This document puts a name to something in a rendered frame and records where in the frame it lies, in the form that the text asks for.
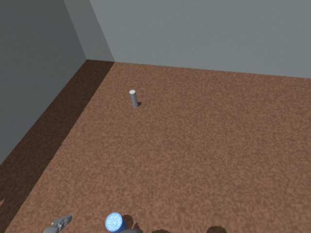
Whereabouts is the left robot hand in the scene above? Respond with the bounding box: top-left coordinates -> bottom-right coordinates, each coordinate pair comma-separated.
43,215 -> 72,233

